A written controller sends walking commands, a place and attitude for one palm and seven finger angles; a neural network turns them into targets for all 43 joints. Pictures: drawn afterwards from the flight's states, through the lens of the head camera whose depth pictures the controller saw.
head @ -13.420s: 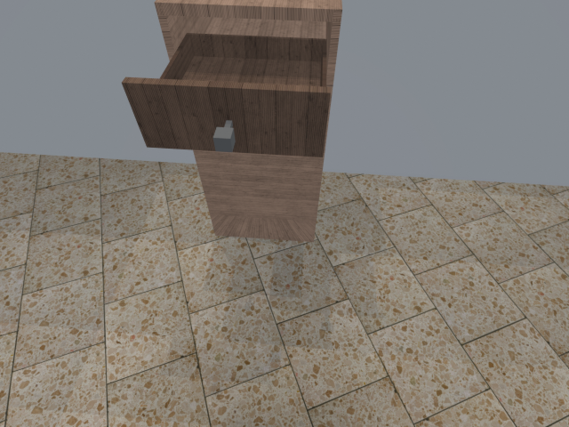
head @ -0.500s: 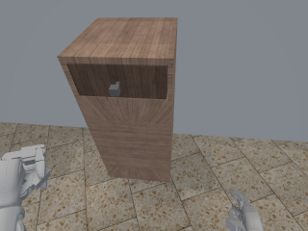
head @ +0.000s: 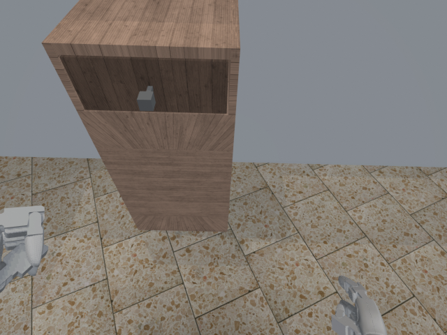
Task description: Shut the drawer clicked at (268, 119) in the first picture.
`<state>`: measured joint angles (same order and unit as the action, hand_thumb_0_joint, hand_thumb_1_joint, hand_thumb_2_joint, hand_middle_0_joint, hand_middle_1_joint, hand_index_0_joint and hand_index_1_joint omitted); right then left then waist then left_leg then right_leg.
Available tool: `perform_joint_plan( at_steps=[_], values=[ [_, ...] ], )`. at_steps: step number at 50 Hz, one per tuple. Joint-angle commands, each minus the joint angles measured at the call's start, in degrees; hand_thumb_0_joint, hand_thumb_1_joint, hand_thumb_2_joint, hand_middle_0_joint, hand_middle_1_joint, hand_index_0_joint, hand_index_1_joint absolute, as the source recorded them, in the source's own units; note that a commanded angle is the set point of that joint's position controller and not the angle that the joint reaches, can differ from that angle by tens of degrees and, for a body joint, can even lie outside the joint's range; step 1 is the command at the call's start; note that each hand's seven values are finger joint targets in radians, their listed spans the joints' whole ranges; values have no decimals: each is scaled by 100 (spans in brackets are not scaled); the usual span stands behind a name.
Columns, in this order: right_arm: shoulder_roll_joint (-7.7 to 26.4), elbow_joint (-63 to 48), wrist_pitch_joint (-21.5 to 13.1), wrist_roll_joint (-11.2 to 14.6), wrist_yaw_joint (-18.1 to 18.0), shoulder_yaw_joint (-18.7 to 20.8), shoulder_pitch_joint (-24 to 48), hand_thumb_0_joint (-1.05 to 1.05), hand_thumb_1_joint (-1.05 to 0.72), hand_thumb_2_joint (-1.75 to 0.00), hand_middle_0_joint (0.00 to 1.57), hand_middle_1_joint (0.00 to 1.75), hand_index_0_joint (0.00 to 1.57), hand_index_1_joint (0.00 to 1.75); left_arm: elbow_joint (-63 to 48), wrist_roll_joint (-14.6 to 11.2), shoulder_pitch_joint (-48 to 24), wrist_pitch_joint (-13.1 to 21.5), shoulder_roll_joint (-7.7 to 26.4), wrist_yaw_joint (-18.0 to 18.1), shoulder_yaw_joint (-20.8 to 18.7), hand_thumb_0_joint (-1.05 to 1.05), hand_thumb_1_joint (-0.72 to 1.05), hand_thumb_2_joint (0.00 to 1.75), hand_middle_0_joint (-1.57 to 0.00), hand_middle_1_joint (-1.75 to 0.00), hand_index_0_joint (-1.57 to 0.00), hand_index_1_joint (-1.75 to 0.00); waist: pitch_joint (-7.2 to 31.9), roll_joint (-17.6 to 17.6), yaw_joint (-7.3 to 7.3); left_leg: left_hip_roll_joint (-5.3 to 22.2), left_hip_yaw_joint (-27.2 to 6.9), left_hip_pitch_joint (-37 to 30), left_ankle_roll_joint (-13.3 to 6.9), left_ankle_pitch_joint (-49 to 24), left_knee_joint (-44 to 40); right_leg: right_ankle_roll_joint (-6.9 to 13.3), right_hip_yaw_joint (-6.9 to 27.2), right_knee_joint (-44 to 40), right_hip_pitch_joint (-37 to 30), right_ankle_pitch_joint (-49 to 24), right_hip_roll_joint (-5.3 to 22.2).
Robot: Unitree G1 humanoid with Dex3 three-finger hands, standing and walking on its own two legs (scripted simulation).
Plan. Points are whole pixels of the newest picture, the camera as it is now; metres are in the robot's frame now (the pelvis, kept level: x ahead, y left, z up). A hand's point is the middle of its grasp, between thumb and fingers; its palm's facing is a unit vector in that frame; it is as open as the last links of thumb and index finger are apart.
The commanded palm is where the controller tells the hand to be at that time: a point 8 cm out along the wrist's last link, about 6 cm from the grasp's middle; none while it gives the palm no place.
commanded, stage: step back with the hand held close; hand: left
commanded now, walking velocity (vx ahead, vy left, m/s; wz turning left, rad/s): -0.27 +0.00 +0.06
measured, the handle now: (147, 96) +0.61 +0.23 +0.06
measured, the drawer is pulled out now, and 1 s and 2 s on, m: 0.00 0.00 0.00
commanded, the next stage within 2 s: stop stepping back and stand still in 0.76 s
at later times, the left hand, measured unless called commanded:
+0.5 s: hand out of the picture +0.10 +0.28 +0.18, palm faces +0.41 -0.78 -0.47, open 3.3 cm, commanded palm +0.02 +0.31 +0.18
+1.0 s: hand out of the picture -0.01 +0.26 +0.17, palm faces +0.22 -0.84 -0.50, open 3.2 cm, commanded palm -0.07 +0.31 +0.18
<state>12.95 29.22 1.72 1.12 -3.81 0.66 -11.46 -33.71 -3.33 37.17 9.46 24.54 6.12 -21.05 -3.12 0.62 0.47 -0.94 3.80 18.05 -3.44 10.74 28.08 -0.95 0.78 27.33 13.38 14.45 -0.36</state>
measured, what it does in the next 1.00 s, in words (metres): walks backwards: right foot, then left foot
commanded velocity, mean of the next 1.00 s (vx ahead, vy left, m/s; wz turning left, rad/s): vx -0.26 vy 0.00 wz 0.03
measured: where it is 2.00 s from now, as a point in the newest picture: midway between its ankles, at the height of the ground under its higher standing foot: outside the picture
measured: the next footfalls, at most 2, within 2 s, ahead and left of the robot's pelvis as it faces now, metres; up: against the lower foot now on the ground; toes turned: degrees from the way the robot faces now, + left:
right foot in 0.66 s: -0.22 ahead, -0.10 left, +0.00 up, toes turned -2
left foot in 0.76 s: -0.01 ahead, +0.08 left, +0.00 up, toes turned -2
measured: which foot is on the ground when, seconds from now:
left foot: down 0.00-0.66, up 0.68-0.74, down 0.76-1.00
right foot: down 0.00-0.36, up 0.38-0.64, down 0.66-0.80, up 0.82-1.00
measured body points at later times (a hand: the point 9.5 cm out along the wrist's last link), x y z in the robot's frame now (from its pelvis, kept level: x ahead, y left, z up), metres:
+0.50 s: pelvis -0.09 +0.02 +0.00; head -0.07 +0.05 +0.44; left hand +0.07 +0.32 +0.20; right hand +0.07 -0.20 -0.08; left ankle +0.04 +0.08 -0.74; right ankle -0.16 -0.12 -0.68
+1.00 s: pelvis -0.22 +0.04 +0.00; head -0.21 +0.06 +0.45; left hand -0.03 +0.30 +0.20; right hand -0.07 -0.21 -0.06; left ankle -0.05 +0.09 -0.73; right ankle -0.22 -0.08 -0.70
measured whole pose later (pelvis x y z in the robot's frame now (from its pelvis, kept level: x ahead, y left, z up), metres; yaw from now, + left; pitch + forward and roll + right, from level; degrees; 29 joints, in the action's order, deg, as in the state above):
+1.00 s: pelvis -0.22 +0.04 +0.00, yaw -4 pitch -2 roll -3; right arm 11.2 31.1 -4.6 -0.1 -1.9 -0.1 -12.4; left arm -36.5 -4.4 39.3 11.3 27.3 6.6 -23.9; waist -1.8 0.9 -2.5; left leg -0.3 2.2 22.2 -3.7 -0.4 19.0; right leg 0.8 -3.1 44.1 19.3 29.2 -3.6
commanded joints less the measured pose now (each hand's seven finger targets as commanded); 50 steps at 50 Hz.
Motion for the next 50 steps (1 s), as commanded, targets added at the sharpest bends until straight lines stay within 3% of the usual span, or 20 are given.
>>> perform_joint_plan(
  at_steps=[1, 6, 12, 16, 18, 19, 22, 28, 30, 33, 34, 36, 37, 38, 39, 40, 42, 45, 48, 50],
  values=[
    [719, -911, -459, -15, -52, 260, 527, 0, -90, -90, 20, 30, 20, 30, -1100, -33, 121, 475, 675, 180, -728, 0, 90, 90, -140, -160, -140, -160, 1007, 772, 10, 905, -913, 228, -91, -284, -830, 28, 99, 332, -624, -913, 48],
    [712, -856, -623, 4, -76, 270, 479, 0, -90, -90, 20, 30, 20, 30, -730, 30, -30, 569, 551, 202, -692, 0, 90, 90, -140, -160, -140, -160, 585, 104, -64, 793, -1036, 1230, -126, 1827, -902, 56, 380, 75, -621, -318, 125],
    [653, -624, -713, -73, -67, 285, 343, 0, -90, -90, 20, 30, 20, 30, -1019, 77, -542, 712, 553, 341, -418, 0, 90, 90, -140, -160, -140, -160, 481, -661, -200, 181, -693, -557, 213, 1165, 999, 572, 1060, -1327, 1848, 1438, 963],
    [709, -648, -770, -92, -140, 209, 392, 0, -90, -90, 20, 30, 20, 30, -1252, 83, -599, 742, 688, 424, -559, 0, 90, 90, -140, -160, -140, -160, 440, 319, -202, 585, -1409, 19, 80, 1740, -486, 182, 302, -409, 1320, 1224, 243],
    [845, -758, -873, -108, -178, 227, 566, 0, -90, -90, 20, 30, 20, 30, -1404, 217, -562, 811, 712, 412, -805, 0, 90, 90, -140, -160, -140, -160, 575, 1799, -73, 1603, -2727, 2146, -356, 4053, -2437, -74, -67, 1967, -717, 725, -543],
    [758, -760, -889, -144, -183, 244, 609, 0, -90, -90, 20, 30, 20, 30, -1389, 308, -677, 806, 909, 399, -972, 0, 90, 90, -140, -160, -140, -160, 630, 1930, -28, 1865, -3016, 2628, -496, 4129, -2748, -85, 18, 3125, -998, 740, -599],
    [630, -639, -1019, -168, -28, 350, 432, 0, -90, -90, 20, 30, 20, 30, -1486, 185, -329, 889, 881, 387, -1073, 0, 90, 90, -140, -160, -140, -160, 1082, 813, 40, 1632, -2236, 1191, -457, 2441, -2013, 43, 72, 3207, -130, 1212, -444],
    [533, -267, -1122, -181, 123, 245, 285, 0, -90, -90, 20, 30, 20, 30, -1290, -118, -25, 876, 630, 280, -655, 0, 90, 90, -140, -160, -140, -160, 1371, 1254, -32, 1275, -1396, -457, 321, 1310, -2053, 244, -437, 277, 8, 1848, -455],
    [506, -104, -1075, -205, 131, 235, 187, 0, -90, -90, 20, 30, 20, 30, -1256, -132, -247, 942, 657, 250, -588, 0, 90, 90, -140, -160, -140, -160, 1447, 1001, -43, 1141, -1080, -1002, 669, 316, -1559, 323, -294, -1160, -110, 1104, -234],
    [391, 58, -882, -151, 74, 193, 263, 0, -90, -90, 20, 30, 20, 30, -1311, -114, -822, 1067, 1113, 278, -795, 0, 90, 90, -140, -160, -140, -160, 1233, -850, -152, 386, -493, -1703, 498, 266, 1592, 812, 1037, -1880, 1707, -641, 1576],
    [342, -3, -935, -193, 41, 135, 444, 0, -90, -90, 20, 30, 20, 30, -1384, -110, -915, 1085, 1347, 321, -1060, 0, 90, 90, -140, -160, -140, -160, 1274, -700, -45, 255, -393, -1206, 498, 742, 1951, 915, 897, -1519, 1396, -1850, 1757],
    [515, -223, -994, -43, -22, 205, 583, 0, -90, -90, 20, 30, 20, 30, -1203, -74, -741, 941, 1018, 175, -760, 0, 90, 90, -140, -160, -140, -160, 1043, -1460, -123, 98, -376, -588, 341, 288, 1286, 544, 98, -488, 529, -3374, 1153],
    [523, -336, -904, -37, -98, 126, 695, 0, -90, -90, 20, 30, 20, 30, -1204, -98, -662, 788, 994, 138, -759, 0, 90, 90, -140, -160, -140, -160, 929, -935, -175, 159, -350, -685, 275, -1426, 258, 218, -160, 223, 288, -3753, 736],
    [636, -358, -846, -37, -133, 105, 714, 0, -90, -90, 20, 30, 20, 30, -1312, -121, -693, 713, 1024, 100, -799, 0, 90, 90, -140, -160, -140, -160, 1046, 215, -122, 455, -835, -1419, 84, -3772, -418, -133, -431, 1053, 608, -3031, 82],
    [722, -354, -923, -68, -63, 126, 748, 0, -90, -90, 20, 30, 20, 30, -1366, -118, -774, 678, 1055, 64, -781, 0, 90, 90, -140, -160, -140, -160, 1225, 1319, -55, 1155, -1726, -1967, -255, -5585, -691, -113, -273, 2184, 1120, -110, -327],
    [586, -218, -1054, -136, 66, 115, 458, 0, -90, -90, 20, 30, 20, 30, -1064, -142, -679, 777, 841, 52, -698, 0, 90, 90, -140, -160, -140, -160, 1289, 1416, -17, 1612, -1986, -1972, -363, -5970, -818, 74, 265, 2715, 1178, 1939, -427],
    [678, -194, -1079, -241, 131, 148, 458, 0, -90, -90, 20, 30, 20, 30, -1009, -197, -189, 765, 916, 36, -809, 0, 90, 90, -140, -160, -140, -160, 1602, 984, 112, 1830, -2151, -932, -177, -2496, -1458, 77, 381, 3027, 582, 2231, -349],
    [615, -528, -954, -124, 167, 258, 444, 0, -90, -90, 20, 30, 20, 30, -1326, -212, 634, 636, 850, 143, -1009, 0, 90, 90, -140, -160, -140, -160, 1439, 946, 58, 1303, -1415, -137, -122, 1034, -2100, 113, -196, 2432, 71, 1397, -363],
    [605, -687, -841, -95, 145, 210, 638, 0, -90, -90, 20, 30, 20, 30, -1437, -170, 755, 496, 844, 239, -1058, 0, 90, 90, -140, -160, -140, -160, 939, 1726, 36, 1002, -968, 1607, 219, 2816, -2652, 225, -846, 1637, -1177, 1463, -591],
    [575, -670, -822, -99, 66, 225, 564, 0, -90, -90, 20, 30, 20, 30, -1418, -80, 734, 390, 815, 302, -1006, 0, 90, 90, -140, -160, -140, -160, 905, 1398, 79, 691, -676, 1996, 454, 2962, -2033, 337, -865, 575, -1840, 1584, -483]
  ],
)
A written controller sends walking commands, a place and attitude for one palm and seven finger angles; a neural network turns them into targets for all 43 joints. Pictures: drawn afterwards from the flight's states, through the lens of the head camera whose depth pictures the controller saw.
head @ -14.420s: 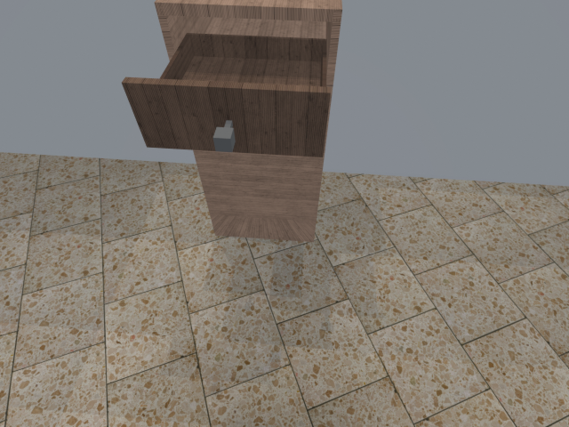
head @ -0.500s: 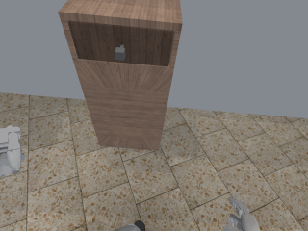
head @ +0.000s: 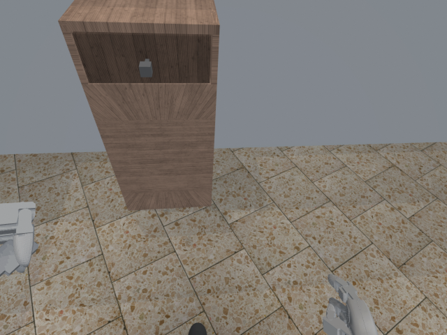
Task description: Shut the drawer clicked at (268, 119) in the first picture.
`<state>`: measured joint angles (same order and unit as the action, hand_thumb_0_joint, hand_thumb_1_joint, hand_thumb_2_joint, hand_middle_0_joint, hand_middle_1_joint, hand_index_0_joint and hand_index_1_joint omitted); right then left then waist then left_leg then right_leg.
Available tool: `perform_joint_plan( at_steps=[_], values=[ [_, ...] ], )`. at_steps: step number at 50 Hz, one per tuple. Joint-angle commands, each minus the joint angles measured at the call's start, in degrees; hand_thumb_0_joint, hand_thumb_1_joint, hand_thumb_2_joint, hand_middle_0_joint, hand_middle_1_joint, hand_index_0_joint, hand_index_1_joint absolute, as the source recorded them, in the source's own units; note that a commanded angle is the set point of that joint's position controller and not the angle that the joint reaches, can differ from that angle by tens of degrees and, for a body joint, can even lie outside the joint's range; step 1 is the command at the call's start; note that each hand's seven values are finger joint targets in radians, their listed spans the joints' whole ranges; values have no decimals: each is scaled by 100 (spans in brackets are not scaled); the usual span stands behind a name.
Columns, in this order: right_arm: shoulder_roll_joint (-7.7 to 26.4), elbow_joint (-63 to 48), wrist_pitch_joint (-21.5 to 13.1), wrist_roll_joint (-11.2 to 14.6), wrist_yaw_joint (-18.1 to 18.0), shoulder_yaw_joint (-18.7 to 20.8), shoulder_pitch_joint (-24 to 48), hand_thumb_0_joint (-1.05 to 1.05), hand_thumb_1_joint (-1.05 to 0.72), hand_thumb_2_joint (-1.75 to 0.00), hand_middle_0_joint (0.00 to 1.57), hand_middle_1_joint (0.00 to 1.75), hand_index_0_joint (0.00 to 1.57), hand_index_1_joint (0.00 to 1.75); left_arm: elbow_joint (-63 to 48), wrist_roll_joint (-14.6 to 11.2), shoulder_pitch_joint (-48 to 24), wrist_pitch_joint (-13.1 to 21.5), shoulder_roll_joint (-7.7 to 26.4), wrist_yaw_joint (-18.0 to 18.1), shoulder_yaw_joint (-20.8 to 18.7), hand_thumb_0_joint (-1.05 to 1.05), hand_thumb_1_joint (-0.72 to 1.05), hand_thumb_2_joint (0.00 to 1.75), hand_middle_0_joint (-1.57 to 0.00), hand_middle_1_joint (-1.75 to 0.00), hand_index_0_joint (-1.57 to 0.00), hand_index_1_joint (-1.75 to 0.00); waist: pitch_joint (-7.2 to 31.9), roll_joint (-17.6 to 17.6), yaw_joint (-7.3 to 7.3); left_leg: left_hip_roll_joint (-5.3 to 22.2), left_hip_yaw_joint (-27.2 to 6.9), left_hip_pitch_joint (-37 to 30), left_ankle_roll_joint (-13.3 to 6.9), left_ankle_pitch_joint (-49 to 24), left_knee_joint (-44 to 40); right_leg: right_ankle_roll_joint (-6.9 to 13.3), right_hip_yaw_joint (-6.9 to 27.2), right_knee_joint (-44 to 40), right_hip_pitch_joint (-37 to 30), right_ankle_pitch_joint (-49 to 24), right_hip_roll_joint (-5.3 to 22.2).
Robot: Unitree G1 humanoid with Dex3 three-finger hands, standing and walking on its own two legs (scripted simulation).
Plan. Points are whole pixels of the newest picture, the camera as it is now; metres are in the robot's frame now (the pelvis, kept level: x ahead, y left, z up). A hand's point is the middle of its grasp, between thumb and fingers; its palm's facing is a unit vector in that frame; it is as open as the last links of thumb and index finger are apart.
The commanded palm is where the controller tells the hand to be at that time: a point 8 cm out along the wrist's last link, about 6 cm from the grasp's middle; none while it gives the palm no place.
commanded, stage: stop stepping back and stand still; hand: left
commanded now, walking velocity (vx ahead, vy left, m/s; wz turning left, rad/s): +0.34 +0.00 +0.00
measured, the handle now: (146, 66) +0.82 +0.25 +0.06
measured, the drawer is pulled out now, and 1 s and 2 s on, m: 0.00 0.00 0.00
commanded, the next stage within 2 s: let the arm hang, fingers relaxed in 1.34 s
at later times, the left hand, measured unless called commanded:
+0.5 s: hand out of the picture +0.04 +0.26 +0.20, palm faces +0.45 -0.75 -0.49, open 3.3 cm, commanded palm -0.01 +0.30 +0.18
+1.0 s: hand out of the picture +0.05 +0.28 +0.19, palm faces +0.47 -0.73 -0.50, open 3.2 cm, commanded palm -0.02 +0.31 +0.18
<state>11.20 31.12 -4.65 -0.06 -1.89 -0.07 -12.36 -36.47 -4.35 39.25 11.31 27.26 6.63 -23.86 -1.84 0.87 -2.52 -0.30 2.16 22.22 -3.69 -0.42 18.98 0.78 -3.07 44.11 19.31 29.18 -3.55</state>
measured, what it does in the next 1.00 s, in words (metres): walks backwards: right foot, then left foot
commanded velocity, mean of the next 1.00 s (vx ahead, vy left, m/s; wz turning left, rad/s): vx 0.16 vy -0.02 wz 0.00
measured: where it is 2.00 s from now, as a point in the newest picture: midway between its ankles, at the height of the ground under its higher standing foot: outside the picture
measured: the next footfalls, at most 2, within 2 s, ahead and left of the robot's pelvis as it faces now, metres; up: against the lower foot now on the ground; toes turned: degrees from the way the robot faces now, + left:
right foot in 0.06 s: +0.04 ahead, -0.11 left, +0.01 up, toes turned -5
left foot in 0.30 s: -0.09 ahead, +0.16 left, +0.00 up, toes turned +5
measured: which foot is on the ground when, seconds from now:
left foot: down 0.00-0.04, up 0.06-0.28, down 0.30-0.54, up 0.56-0.80, down 0.82-1.00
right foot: up 0.00-0.04, down 0.06-0.30, up 0.32-0.54, down 0.56-1.00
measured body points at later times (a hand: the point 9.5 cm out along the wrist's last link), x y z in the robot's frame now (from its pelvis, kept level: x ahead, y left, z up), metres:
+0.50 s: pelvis -0.12 +0.01 +0.00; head -0.16 +0.01 +0.45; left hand +0.01 +0.30 +0.22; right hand +0.01 -0.20 -0.09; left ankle -0.13 +0.16 -0.74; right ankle -0.06 -0.07 -0.70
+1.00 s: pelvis -0.13 +0.02 +0.00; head -0.12 +0.03 +0.45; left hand +0.01 +0.32 +0.22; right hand +0.06 -0.19 -0.07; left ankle -0.13 +0.15 -0.74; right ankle -0.08 -0.08 -0.72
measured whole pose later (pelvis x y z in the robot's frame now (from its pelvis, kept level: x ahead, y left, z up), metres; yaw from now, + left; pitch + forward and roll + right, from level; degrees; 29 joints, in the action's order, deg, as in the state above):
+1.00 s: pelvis -0.13 +0.02 +0.00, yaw +5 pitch -1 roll -1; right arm 9.7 33.6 -7.9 0.4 -2.7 0.2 -12.9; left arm -34.3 -1.2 34.6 13.9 25.2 9.6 -25.7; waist -0.9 -0.4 -1.5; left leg 3.0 2.6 14.3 0.5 15.1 30.5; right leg -0.2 -5.1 40.5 20.9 21.9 -0.1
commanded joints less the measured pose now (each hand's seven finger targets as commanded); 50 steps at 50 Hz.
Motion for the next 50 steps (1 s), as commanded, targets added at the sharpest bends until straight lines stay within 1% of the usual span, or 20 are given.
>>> perform_joint_plan(
  at_steps=[1, 2, 3, 4, 7, 13, 15, 18, 21, 25, 26, 27, 28, 30, 36, 39, 41, 43, 46, 50],
  values=[
    [668, -789, -157, 62, -162, 307, 568, 0, -90, -90, 20, 30, 20, 30, -1044, 96, 462, 135, 627, 287, -712, 0, 90, 90, -140, -160, -140, -160, 705, 322, 381, 103, -5, 1235, 639, 3592, 456, 373, 133, -2205, -1796, 263, 460],
    [652, -652, -96, 100, -186, 399, 448, 0, -90, -90, 20, 30, 20, 30, -1049, 152, 264, 83, 646, 285, -603, 0, 90, 90, -140, -160, -140, -160, 526, -1399, 304, -394, 42, 78, 656, 2923, 3348, 654, 1616, -3614, 591, 997, 1780],
    [834, -559, -52, 54, -207, 467, 593, 0, -90, -90, 20, 30, 20, 30, -1250, 149, -287, 38, 569, 244, -424, 0, 90, 90, -140, -160, -140, -160, 53, -1731, 219, -371, -511, 368, 566, 2543, 5173, 907, 2938, -4120, 1985, 1673, 2702],
    [887, -327, -52, -109, -178, 470, 564, 0, -90, -90, 20, 30, 20, 30, -1291, 166, -872, 57, 726, 254, -716, 0, 90, 90, -140, -160, -140, -160, 61, -1105, 111, -268, -562, 508, 556, 2143, 5893, 1046, 2742, -4089, 2310, 1412, 2806],
    [755, -339, -161, -15, -291, 366, 423, 0, -90, -90, 20, 30, 20, 30, -242, 253, -1417, 54, 420, 240, -296, 0, 90, 90, -140, -160, -140, -160, 131, -1194, -131, 277, -337, 77, 442, 1811, 5217, 424, 1241, -3659, 2221, 1978, 1968],
    [686, -264, -659, -47, -430, 238, 301, 0, -90, -90, 20, 30, 20, 30, -842, 354, -1654, 271, 212, 423, 33, 0, 90, 90, -140, -160, -140, -160, 704, 40, 86, -84, 554, -1120, 43, 2339, 244, 297, 467, -1676, -14, 421, 1172],
    [864, -450, -709, -35, -385, 303, 168, 0, -90, -90, 20, 30, 20, 30, -1340, 333, -1393, 357, 238, 435, -67, 0, 90, 90, -140, -160, -140, -160, 529, 2018, 89, 1404, -1803, -1714, -611, 2956, -635, -153, -282, 922, 1261, 201, 218],
    [679, -357, -752, -21, -127, 341, 329, 0, -90, -90, 20, 30, 20, 30, -1370, 362, -878, 532, 644, 327, -688, 0, 90, 90, -140, -160, -140, -160, -157, 1287, 47, 2099, -2788, -798, -1153, 2127, -752, -105, 446, 2247, 2175, -383, 681],
    [707, -302, -657, 29, -69, 329, 484, 0, -90, -90, 20, 30, 20, 30, -711, 346, -361, 522, 336, 259, -596, 0, 90, 90, -140, -160, -140, -160, -463, 1040, 213, 1648, -1222, 431, -593, 3126, -636, -27, 112, 767, 588, -715, 707],
    [754, -368, -373, -2, -202, 341, 453, 0, -90, -90, 20, 30, 20, 30, 57, 319, -346, 380, 231, 269, -480, 0, 90, 90, -140, -160, -140, -160, -4, 924, 335, 1017, -512, 1876, -206, 4159, 624, 76, -314, -718, -2061, -235, 182],
    [684, -328, -340, 25, -194, 347, 431, 0, -90, -90, 20, 30, 20, 30, 192, 351, -462, 341, 292, 263, -489, 0, 90, 90, -140, -160, -140, -160, 24, -134, 352, 573, -164, 1861, -69, 3779, 2102, 249, 429, -1625, -1960, 137, 536],
    [674, -368, -275, 84, -168, 453, 536, 0, -90, -90, 20, 30, 20, 30, 227, 367, -681, 280, 371, 235, -432, 0, 90, 90, -140, -160, -140, -160, -3, -2081, 326, -56, 139, 2098, 104, 3464, 4053, 730, 2710, -2968, -1421, 1439, 1678],
    [827, -356, -342, 68, -191, 498, 560, 0, -90, -90, 20, 30, 20, 30, 202, 310, -1029, 361, 502, 188, -457, 0, 90, 90, -140, -160, -140, -160, -282, -2284, 207, -113, -377, 1967, 181, 2995, 5332, 862, 3911, -3611, -553, 1138, 2353],
    [671, -157, -398, -1, -146, 386, 402, 0, -90, -90, 20, 30, 20, 30, 108, 286, -1192, 471, 432, 170, -466, 0, 90, 90, -140, -160, -140, -160, 244, -1310, 49, 179, -524, 1633, 284, 2470, 5414, 1024, 3288, -3309, -526, 943, 2272],
    [589, -229, -550, -59, -347, 307, 602, 0, -90, -90, 20, 30, 20, 30, -1263, 409, -1368, 622, 534, 327, -293, 0, 90, 90, -140, -160, -140, -160, 315, -1019, 170, 284, 160, -764, 121, 2235, 2564, 796, 1304, -3185, 800, 1099, 1807],
    [646, -246, -703, -91, -451, 326, 385, 0, -90, -90, 20, 30, 20, 30, -1320, 365, -803, 615, 443, 467, -349, 0, 90, 90, -140, -160, -140, -160, 468, 280, 103, 112, 236, -1727, 72, 2260, 560, 530, 728, -1878, 601, 826, 1288],
    [814, -397, -689, -91, -370, 315, 321, 0, -90, -90, 20, 30, 20, 30, -1604, 359, -927, 747, 335, 527, -407, 0, 90, 90, -140, -160, -140, -160, 250, 2543, 149, 1877, -2663, -1806, -618, 3024, -801, 12, -123, 643, 1510, 436, 269],
    [650, -282, -682, -24, -260, 356, 253, 0, -90, -90, 20, 30, 20, 30, -1030, 329, -730, 701, 553, 485, -754, 0, 90, 90, -140, -160, -140, -160, 101, 1120, 133, 1994, -2422, -1242, -851, 1585, -611, -51, 289, 1444, 1412, -73, 409],
    [671, -322, -583, 65, -124, 358, 280, 0, -90, -90, 20, 30, 20, 30, -553, 286, -73, 502, 293, 366, -622, 0, 90, 90, -140, -160, -140, -160, 182, 1090, 177, 1469, -992, -991, -408, 148, 7, -112, -100, -10, 533, -553, 457],
    [751, -448, -421, 90, -110, 331, 394, 0, -90, -90, 20, 30, 20, 30, -477, 258, -126, 447, 226, 271, -386, 0, 90, 90, -140, -160, -140, -160, 249, 836, 183, 1201, -503, -112, -134, 790, 453, -113, -215, -1657, -1071, -1274, 284]
  ],
)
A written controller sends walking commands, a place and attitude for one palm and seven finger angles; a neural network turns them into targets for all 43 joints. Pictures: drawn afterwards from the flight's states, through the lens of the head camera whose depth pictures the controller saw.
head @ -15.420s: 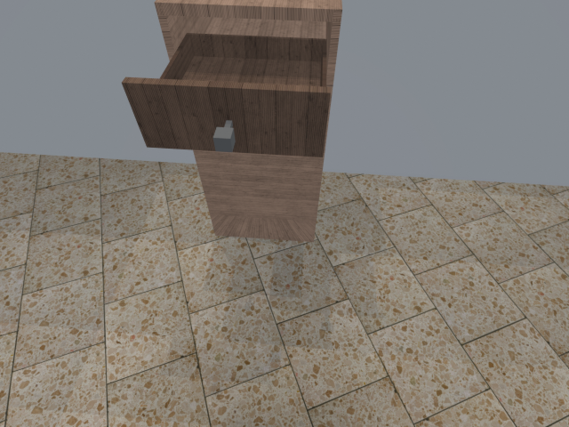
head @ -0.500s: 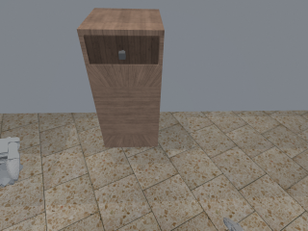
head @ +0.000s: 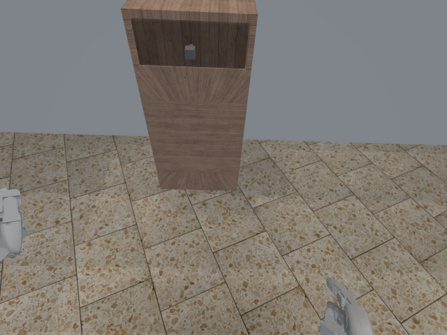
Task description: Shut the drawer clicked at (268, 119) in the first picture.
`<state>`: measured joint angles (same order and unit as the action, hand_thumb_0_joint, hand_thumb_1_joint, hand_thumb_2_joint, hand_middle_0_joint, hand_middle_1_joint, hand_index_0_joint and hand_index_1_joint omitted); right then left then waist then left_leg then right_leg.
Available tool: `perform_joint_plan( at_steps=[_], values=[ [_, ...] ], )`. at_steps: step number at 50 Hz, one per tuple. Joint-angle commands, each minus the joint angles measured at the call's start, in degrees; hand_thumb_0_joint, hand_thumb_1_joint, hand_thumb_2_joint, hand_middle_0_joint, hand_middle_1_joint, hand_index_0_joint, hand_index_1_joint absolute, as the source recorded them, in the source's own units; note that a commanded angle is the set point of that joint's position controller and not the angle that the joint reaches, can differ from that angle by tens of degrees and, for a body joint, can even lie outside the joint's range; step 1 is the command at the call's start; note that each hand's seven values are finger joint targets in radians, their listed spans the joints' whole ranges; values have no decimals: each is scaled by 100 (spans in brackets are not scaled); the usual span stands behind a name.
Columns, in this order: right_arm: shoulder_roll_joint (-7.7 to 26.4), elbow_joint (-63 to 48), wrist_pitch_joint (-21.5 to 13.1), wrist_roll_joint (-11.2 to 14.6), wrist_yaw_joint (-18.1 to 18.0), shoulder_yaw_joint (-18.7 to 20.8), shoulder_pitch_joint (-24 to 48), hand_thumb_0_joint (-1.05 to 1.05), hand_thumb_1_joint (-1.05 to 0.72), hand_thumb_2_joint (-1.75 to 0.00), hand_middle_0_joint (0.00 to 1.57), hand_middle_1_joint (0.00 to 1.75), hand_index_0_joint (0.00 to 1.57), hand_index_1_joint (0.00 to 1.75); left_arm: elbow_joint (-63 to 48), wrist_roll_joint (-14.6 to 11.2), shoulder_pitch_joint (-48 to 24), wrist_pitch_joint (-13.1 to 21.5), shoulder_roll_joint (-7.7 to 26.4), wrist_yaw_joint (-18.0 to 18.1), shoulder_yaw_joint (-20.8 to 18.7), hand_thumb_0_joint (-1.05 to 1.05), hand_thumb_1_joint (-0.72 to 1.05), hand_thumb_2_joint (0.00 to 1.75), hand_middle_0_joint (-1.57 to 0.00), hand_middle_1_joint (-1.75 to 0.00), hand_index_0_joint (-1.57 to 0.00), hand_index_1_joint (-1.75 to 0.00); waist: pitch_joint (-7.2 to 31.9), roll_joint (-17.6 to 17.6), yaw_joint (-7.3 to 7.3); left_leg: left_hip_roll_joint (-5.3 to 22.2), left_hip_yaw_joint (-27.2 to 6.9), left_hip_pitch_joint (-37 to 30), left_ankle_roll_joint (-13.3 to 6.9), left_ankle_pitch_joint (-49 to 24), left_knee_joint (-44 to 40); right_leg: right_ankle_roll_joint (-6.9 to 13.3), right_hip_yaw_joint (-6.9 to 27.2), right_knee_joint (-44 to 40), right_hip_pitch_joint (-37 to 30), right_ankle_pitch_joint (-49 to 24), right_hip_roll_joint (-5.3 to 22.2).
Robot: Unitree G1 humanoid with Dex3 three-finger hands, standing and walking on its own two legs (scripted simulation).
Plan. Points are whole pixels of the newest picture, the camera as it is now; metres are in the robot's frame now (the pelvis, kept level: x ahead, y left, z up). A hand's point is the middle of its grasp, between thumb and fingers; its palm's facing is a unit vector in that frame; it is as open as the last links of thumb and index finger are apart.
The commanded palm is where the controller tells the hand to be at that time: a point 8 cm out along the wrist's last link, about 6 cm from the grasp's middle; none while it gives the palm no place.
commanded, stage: stop stepping back and stand still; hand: left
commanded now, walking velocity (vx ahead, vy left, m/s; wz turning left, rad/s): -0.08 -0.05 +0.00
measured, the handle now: (190, 50) +0.96 +0.15 +0.06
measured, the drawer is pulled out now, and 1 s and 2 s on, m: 0.00 0.00 0.00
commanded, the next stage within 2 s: let the arm hang, fingers relaxed in 0.34 s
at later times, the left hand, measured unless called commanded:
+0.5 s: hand (65, 244) +0.22 +0.24 +0.10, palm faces +0.24 -0.81 -0.53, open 3.2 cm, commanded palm none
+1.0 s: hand out of the picture -0.02 +0.22 -0.16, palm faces +0.01 -0.96 -0.27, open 5.1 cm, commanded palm none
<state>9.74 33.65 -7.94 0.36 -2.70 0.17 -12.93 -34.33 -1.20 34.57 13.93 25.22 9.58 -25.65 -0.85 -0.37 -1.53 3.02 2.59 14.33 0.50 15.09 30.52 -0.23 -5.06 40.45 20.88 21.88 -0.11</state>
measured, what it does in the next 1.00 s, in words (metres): stands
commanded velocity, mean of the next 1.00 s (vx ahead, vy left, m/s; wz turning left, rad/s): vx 0.00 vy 0.00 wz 0.00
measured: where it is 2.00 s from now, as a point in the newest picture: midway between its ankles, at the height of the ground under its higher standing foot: outside the picture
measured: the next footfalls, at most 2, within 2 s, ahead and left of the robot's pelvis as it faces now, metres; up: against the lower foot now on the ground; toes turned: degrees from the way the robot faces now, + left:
none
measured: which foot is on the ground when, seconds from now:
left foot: down 0.00-1.00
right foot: down 0.00-1.00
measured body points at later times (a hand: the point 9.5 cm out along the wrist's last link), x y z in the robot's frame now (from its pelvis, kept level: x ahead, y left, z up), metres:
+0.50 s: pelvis +0.02 +0.00 +0.00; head +0.03 -0.02 +0.45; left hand +0.21 +0.29 +0.13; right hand +0.19 -0.24 -0.10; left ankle +0.01 +0.11 -0.73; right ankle +0.04 -0.10 -0.74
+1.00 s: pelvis -0.01 +0.01 +0.01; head +0.01 +0.00 +0.45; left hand -0.02 +0.27 -0.14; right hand -0.02 -0.22 -0.16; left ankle +0.01 +0.11 -0.74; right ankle +0.04 -0.10 -0.74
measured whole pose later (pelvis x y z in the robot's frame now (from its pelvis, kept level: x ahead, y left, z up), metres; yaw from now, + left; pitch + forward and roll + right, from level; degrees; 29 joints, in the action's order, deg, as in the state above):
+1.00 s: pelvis -0.01 +0.01 +0.01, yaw +0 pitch -1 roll +0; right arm 10.6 58.8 1.9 -1.0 -0.4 -0.4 -19.1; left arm 60.3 1.0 17.6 -2.0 12.9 0.9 -0.4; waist -3.4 1.8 0.3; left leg -0.8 1.4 12.5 -1.6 12.4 26.0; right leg 1.1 -5.0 24.0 14.0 8.9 1.0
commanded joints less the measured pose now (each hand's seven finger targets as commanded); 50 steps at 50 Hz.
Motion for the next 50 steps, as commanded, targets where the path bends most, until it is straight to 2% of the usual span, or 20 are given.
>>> perform_joint_plan(
  at_steps=[1, 3, 4, 6, 8, 10, 12, 14, 18, 21, 22, 23, 25, 28, 30, 34, 38, 43, 47, 50],
  values=[
    [853, -691, -60, 47, -26, 277, 434, 0, -90, -90, 20, 30, 20, 30, -607, -46, 322, 180, 488, -24, -227, 0, 90, 90, -140, -160, -140, -160, 188, 579, 60, 708, -466, 797, -457, -459, -486, 21, 236, -1665, -1535, -814, 71],
    [781, -724, -33, 60, -41, 272, 439, 0, -90, -90, 20, 30, 20, 30, -726, -53, 161, 172, 685, 5, -296, 0, 90, 90, -140, -160, -140, -160, 363, -653, -34, 52, -133, 830, -188, 102, 360, 384, 1570, -2150, -1529, -1976, 953],
    [761, -719, -41, 48, -28, 240, 539, 0, -90, -90, 20, 30, 20, 30, -857, -79, 12, 149, 733, 21, -304, 0, 90, 90, -140, -160, -140, -160, 433, -675, -44, -142, -142, 781, -106, 411, 593, 583, 2005, -2320, -1353, -2112, 1395],
    [770, -659, -28, 89, -51, 314, 492, 0, -90, -90, 20, 30, 20, 30, -987, -82, 166, 111, 655, 55, -255, 0, 90, 90, -140, -160, -140, -160, 606, -1030, 70, -171, -220, 528, -114, 794, 970, 681, 1987, -2433, -1368, -1813, 1454],
    [730, -643, -21, 36, -89, 246, 581, 0, -90, -90, 20, 30, 20, 30, -1332, -59, 217, 159, 784, 134, -396, 0, 90, 90, -140, -160, -140, -160, 661, -781, 73, -111, -301, 359, -162, 605, 429, 716, 1668, -2163, -1414, -1917, 1413],
    [725, -644, -12, 4, -146, 184, 652, 0, -90, -90, 20, 30, 20, 30, -1507, -79, 214, 189, 726, 182, -370, 0, 90, 90, -140, -160, -140, -160, 661, 1, 35, -17, -410, -216, -178, -525, -631, 430, 1074, -1621, -1266, -1753, 932],
    [871, -717, -32, -5, -185, 229, 692, 0, -90, -90, 20, 30, 20, 30, -1465, -87, 328, 245, 643, 187, -327, 0, 90, 90, -140, -160, -140, -160, 627, 794, 168, 553, -1039, -443, -320, -1633, -994, 105, 582, -1164, -1105, -1649, 312],
    [760, -680, -22, 17, -198, 178, 728, 0, -90, -90, 20, 30, 20, 30, -1115, -68, 398, 204, 581, 144, -342, 0, 90, 90, -140, -160, -140, -160, 384, 1120, 176, 620, -977, -42, -344, -1421, -1201, 18, 415, -1209, -1224, -1454, 214],
    [835, -622, -16, 62, -170, 242, 607, 0, -90, -90, 20, 30, 20, 30, -526, -65, 288, 220, 401, 92, -174, 0, 90, 90, -140, -160, -140, -160, 357, 164, 117, 266, -568, 149, -214, -1041, -767, 102, 797, -1719, -1565, -2101, 413],
    [867, -659, 21, 67, -138, 264, 591, 0, -90, -90, 20, 30, 20, 30, -524, -91, 327, 204, 348, 55, -72, 0, 90, 90, -140, -160, -140, -160, 542, -22, 84, 125, -468, 41, -161, -872, -601, 195, 995, -1877, -1589, -2179, 607],
    [1865, 670, -191, 19, 433, 521, 813, 0, -90, -90, 20, 30, 20, 30, 3910, 499, -684, -659, 101, -815, 1901, 0, 90, 90, -140, -160, -140, -160, 239, -128, -107, 197, -432, 332, -158, -1685, 572, 381, 696, -1058, -649, -3336, 1131],
    [1450, 564, 161, 65, 418, 527, 265, 0, -90, -90, 20, 30, 20, 30, 4039, 388, -680, -1052, -121, -928, 1767, 0, 90, 90, -136, -156, -136, -156, 722, -153, -74, 164, -452, -60, -113, -1353, 477, 535, 1012, -1139, -554, -3205, 1105],
    [1200, 509, 378, 4, 386, 406, 115, 0, -90, -90, 20, 30, 20, 30, 4248, 353, -932, -1166, -361, -956, 1893, 0, 90, 90, -128, -147, -128, -147, 788, -394, -24, 171, -483, 16, -201, -1021, 403, 451, 755, -1134, -389, -2432, 1050],
    [1332, 448, 552, -107, 345, 327, 209, 0, -90, -90, 20, 30, 20, 30, 5130, 337, -1602, -1223, -199, -952, 2056, 0, 90, 90, -116, -134, -116, -134, 598, -1348, 18, 69, -612, 174, -323, -951, 312, 475, 851, -1282, -548, -2258, 1002],
    [1348, 597, 618, -134, 324, 303, 257, 0, -90, -90, 20, 30, 20, 30, 5793, 304, -1920, -1294, -138, -919, 2134, 0, 90, 90, -108, -125, -108, -125, 556, -1032, 31, 95, -667, 68, -315, -1271, 79, 488, 802, -1194, -650, -2294, 970],
    [1238, 1006, 690, -165, 269, 111, 421, 0, -90, -90, 20, 30, 20, 30, 7022, 243, -2100, -1411, -250, -863, 2313, 0, 90, 90, -92, -108, -92, -108, 367, 620, 204, 350, -1033, 344, -367, -1400, -787, 186, 663, -1322, -1198, -1312, 543],
    [929, 1482, 792, -165, 220, 63, 136, 0, -90, -90, 20, 30, 20, 30, 8011, 201, -1896, -1417, -517, -844, 2361, 0, 90, 90, -76, -91, -76, -91, 141, 1117, 204, 192, -875, 474, -278, 294, -1165, 276, 752, -1896, -1254, -488, 547],
    [862, 1905, 859, -165, 199, 108, -347, 0, -90, -90, 20, 30, 20, 30, 8692, 197, -1941, -1420, -532, -863, 2391, 0, 90, 90, -56, -69, -56, -69, -162, 612, 163, 177, -862, 513, -295, 957, -1339, 304, 737, -2217, -1049, -76, 552],
    [793, 2185, 846, -142, 174, 124, -722, 0, -90, -90, 20, 30, 20, 30, 9056, 185, -1880, -1383, -593, -844, 2411, 0, 90, 90, -40, -52, -40, -52, -191, -73, 115, 191, -798, 248, -322, 584, -1245, 313, 781, -2347, -879, -23, 613],
    [664, 2394, 824, -130, 153, 103, -896, 0, -90, -90, 20, 30, 20, 30, 9287, 174, -1780, -1363, -689, -817, 2428, 0, 90, 90, -28, -39, -28, -39, -206, -169, 103, 204, -723, 66, -329, 279, -1211, 317, 765, -2335, -801, -176, 627]
  ],
)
